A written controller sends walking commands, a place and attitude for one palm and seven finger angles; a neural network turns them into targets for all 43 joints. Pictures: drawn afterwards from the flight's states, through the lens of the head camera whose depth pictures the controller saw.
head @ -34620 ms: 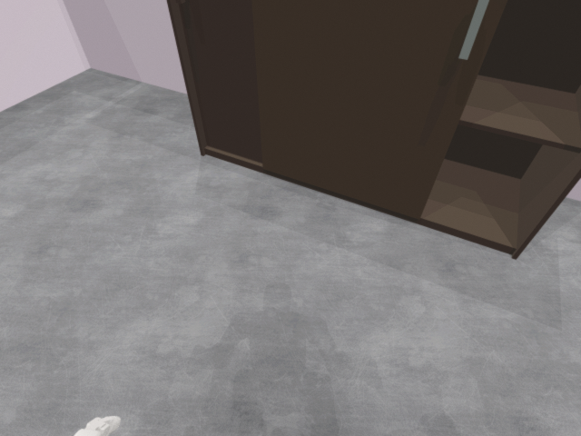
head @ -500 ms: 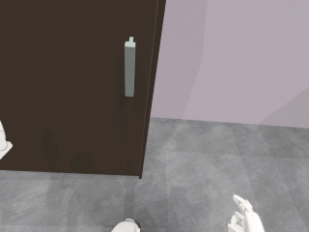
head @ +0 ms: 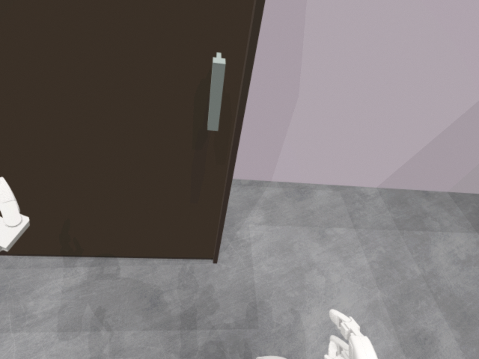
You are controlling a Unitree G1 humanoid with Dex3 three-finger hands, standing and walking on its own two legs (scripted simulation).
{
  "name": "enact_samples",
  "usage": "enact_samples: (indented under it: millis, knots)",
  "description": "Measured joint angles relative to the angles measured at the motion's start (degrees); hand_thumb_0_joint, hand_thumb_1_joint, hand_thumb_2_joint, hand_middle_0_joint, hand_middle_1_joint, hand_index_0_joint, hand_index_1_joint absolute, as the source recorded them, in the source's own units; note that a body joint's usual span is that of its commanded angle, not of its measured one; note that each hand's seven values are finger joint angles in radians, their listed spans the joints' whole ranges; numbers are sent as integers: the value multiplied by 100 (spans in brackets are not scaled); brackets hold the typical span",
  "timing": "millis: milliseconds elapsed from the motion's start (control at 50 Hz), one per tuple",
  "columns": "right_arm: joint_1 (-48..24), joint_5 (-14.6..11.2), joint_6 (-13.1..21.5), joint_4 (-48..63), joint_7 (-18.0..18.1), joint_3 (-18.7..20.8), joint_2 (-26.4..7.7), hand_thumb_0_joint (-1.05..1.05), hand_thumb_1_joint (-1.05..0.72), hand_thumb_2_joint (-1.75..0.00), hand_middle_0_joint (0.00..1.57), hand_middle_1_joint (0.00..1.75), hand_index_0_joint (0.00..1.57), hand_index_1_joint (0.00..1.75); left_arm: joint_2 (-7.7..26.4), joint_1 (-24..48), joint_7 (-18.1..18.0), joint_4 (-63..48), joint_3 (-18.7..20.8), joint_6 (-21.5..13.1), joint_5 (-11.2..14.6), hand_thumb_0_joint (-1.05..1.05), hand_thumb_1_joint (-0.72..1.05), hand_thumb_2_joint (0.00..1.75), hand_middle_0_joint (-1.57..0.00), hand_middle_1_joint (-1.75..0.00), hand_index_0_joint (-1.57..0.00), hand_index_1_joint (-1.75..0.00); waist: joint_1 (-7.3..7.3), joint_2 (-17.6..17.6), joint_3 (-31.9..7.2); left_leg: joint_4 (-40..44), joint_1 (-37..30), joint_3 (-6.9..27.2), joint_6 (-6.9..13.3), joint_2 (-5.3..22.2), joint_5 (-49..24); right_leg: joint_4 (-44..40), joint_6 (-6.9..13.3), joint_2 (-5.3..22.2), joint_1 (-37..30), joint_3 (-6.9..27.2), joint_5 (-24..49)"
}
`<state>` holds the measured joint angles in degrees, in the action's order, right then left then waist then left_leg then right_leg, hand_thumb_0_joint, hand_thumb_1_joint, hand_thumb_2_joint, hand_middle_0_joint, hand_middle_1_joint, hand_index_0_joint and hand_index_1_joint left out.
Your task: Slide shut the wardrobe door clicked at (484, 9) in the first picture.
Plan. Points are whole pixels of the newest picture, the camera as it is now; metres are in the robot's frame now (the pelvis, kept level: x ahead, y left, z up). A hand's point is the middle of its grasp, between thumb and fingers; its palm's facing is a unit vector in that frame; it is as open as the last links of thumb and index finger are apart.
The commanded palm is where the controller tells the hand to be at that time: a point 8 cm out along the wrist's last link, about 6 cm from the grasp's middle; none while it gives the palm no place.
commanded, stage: stop stepping back and stand still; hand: left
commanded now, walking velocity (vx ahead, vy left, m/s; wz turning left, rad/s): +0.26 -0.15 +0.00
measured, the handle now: (215, 92) +0.66 +0.07 +0.12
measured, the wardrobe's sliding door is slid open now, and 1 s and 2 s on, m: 0.00 0.00 0.00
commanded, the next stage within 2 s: let the arm hang, fingers relaxed in 0.62 s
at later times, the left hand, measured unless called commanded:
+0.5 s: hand out of the picture +0.18 +0.28 +0.18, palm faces +0.47 -0.82 -0.32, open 7.5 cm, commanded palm +0.10 +0.32 +0.18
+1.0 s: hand out of the picture +0.07 +0.18 -0.16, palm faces +0.16 -0.98 -0.14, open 7.1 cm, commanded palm none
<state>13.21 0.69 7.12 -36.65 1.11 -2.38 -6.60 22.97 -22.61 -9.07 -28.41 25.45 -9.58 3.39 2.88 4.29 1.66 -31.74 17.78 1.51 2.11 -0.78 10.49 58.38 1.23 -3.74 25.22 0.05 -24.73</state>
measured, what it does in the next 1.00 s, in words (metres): steps on the spot: right foot, then left foot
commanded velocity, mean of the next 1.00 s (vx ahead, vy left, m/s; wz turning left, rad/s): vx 0.05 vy -0.02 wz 0.00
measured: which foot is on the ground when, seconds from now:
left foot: down 0.00-0.16, up 0.18-0.38, down 0.40-1.00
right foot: up 0.00-0.18, down 0.20-0.42, up 0.44-0.56, down 0.58-1.00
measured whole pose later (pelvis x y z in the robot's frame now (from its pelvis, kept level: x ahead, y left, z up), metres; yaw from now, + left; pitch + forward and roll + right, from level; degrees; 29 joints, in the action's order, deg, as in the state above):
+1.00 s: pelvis -0.01 +0.02 -0.01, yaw +6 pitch -1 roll +1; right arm 13.6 1.8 -0.6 -49.4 0.3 -1.3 -12.0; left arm 6.2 -16.6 -0.9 42.3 1.7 2.5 0.5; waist 2.0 0.6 2.5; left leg -38.1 19.1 -2.3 0.5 -0.1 18.6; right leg 39.6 2.3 0.0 19.6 -2.8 -19.4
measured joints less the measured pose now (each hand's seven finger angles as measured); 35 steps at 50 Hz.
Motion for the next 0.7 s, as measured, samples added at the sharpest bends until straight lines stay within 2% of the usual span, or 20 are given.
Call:
enact_samples:
  millis: [60,120,160,180,200,220,240,280,320,360,400,440,460,500,520,560,580,600,640,700]
  knots:
    - [314,16,-51,86,-76,-81,56,1,-90,-90,20,30,20,30,83,-964,92,-599,-274,-90,-57,1,89,90,-20,-30,-20,-30,31,-63,-225,721,-243,-17,-52,138,-43,-697,37,-52,-208,-387,143]
    - [534,56,-190,102,23,-32,-35,1,-90,-90,20,30,20,30,296,-1456,114,-722,-363,-143,-172,1,89,90,-21,-30,-21,-30,-44,-283,-460,990,-222,-10,-80,244,140,-1859,136,-98,-891,-804,-160]
    - [574,61,-265,104,115,32,-129,1,-90,-90,20,30,20,30,540,-1415,89,-589,-210,-91,-196,1,88,90,-21,-30,-21,-30,-125,-313,-539,675,51,-94,-125,185,472,-2786,274,-55,-1501,-878,-213]
    - [556,33,-287,136,141,61,-172,1,-90,-90,20,30,20,30,701,-1318,70,-536,-47,-52,-190,1,88,90,-22,-30,-21,-30,-191,-171,-562,140,383,-241,-137,54,789,-3178,446,90,-1730,-701,-134]
    - [473,1,-308,121,161,100,-272,1,-90,-90,20,30,20,31,739,-1143,62,-435,68,-47,-182,1,88,90,-22,-30,-21,-30,-318,-123,-556,-715,794,-280,-145,-9,1032,-3388,568,203,-1712,-527,380]
    - [331,-21,-353,-6,174,156,-426,1,-90,-90,20,30,20,31,587,-900,80,-276,61,-29,-159,1,88,90,-22,-30,-21,-30,-401,-306,-482,-1681,1124,-142,-166,57,1090,-3186,491,157,-1566,-562,812]
    - [214,-30,-396,-168,169,202,-538,1,-90,-90,20,30,20,30,439,-702,88,-128,60,-4,-132,1,88,90,-22,-30,-21,-30,-441,-436,-437,-2480,1330,-55,-194,123,1084,-2957,375,116,-1486,-595,852]
    - [179,-52,-425,-403,169,275,-580,1,-90,-90,20,30,20,30,221,-449,70,215,62,-57,-114,1,88,90,-21,-30,-21,-30,-462,-399,-539,-3154,1410,-66,-198,195,961,-2803,199,182,-1475,-598,668]
    - [253,-79,-411,-415,207,296,-563,1,-90,-90,20,30,20,30,-37,-340,28,411,35,-35,-105,1,88,90,-21,-30,-21,-30,-492,-212,-687,-2811,1151,-180,-148,326,837,-2774,147,305,-1456,-515,553]
    - [300,-60,-311,-322,290,301,-593,1,-90,-90,20,30,20,30,-306,-274,-42,448,-119,-14,-133,1,89,90,-21,-30,-21,-30,-445,-100,-702,-1764,617,-261,-66,438,888,-2659,115,422,-1436,-492,472]
    - [318,-28,-136,-161,372,323,-717,1,-90,-90,20,30,20,30,-507,-226,-82,327,-371,-15,-157,1,89,90,-21,-30,-20,-30,-354,-169,-625,-535,-12,-265,-17,498,833,-2327,20,492,-1340,-555,292]
    - [146,-6,-19,-121,412,355,-642,1,-90,-90,20,30,20,30,-465,-175,-94,181,-469,-45,-181,1,89,90,-21,-30,-20,-30,-277,-12,-424,-461,-66,-355,-181,349,763,-1720,-1,617,-1089,-374,-68]
    - [63,1,12,-94,398,344,-544,1,-90,-90,20,30,20,30,-370,-178,-85,112,-444,-77,-194,1,89,90,-21,-30,-20,-30,-261,61,-323,-458,-104,-409,-252,316,720,-1405,-11,565,-944,-237,-235]
    - [-18,31,110,-31,340,266,-321,1,-90,-90,20,30,20,30,-66,-245,-39,-95,-282,-139,-185,1,89,90,-21,-30,-20,-30,-154,133,-179,-259,-215,-410,-333,304,570,-1034,-32,429,-706,-198,-390]
    - [-14,32,152,15,290,219,-229,1,-90,-90,20,30,20,30,105,-296,-24,-208,-169,-188,-185,2,89,90,-21,-30,-20,-30,-100,114,-125,-150,-256,-363,-358,324,488,-1102,-41,362,-658,-250,-365]
    - [36,4,167,128,175,124,-131,1,-90,-90,20,30,20,30,385,-451,-20,-390,76,-293,-181,2,88,90,-21,-30,-21,-30,-56,-25,-55,-74,-271,-276,-402,409,424,-1779,-54,263,-743,-401,-79]
    - [75,-16,146,195,123,88,-115,1,-90,-90,20,30,20,30,505,-555,-22,-446,205,-342,-178,1,88,90,-21,-30,-21,-30,-66,-98,-50,-153,-223,-267,-417,436,467,-2231,-53,250,-846,-435,141]
    - [102,-35,105,242,79,71,-123,1,-90,-90,20,30,20,30,578,-661,-19,-454,305,-398,-169,1,88,90,-21,-30,-21,-30,-83,-194,-45,-330,-136,-261,-382,468,577,-2480,14,226,-890,-462,661]
    - [114,-73,-43,187,32,99,-201,1,-90,-90,20,30,20,30,537,-814,27,-352,306,-423,-142,1,89,90,-21,-30,-21,-30,-107,-438,-47,-1034,140,-151,-267,442,1124,-2483,197,165,-875,-532,1056]
    - [167,-103,-214,-87,33,163,-345,1,-90,-90,20,30,20,30,244,-913,112,14,118,-345,-118,1,88,90,-21,-30,-21,-30,-241,-583,-171,-1933,469,-199,-191,253,1276,-2692,224,191,-965,-486,1009]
